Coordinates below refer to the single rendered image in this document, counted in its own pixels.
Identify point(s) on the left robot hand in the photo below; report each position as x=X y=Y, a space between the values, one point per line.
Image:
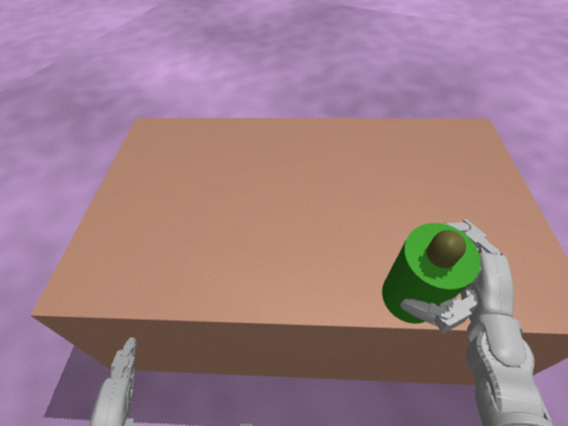
x=112 y=406

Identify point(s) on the right robot arm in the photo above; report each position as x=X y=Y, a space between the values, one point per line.
x=502 y=364

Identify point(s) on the bottle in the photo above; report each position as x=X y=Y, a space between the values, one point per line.
x=436 y=263

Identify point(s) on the right robot hand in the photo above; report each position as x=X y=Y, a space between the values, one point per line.
x=490 y=292

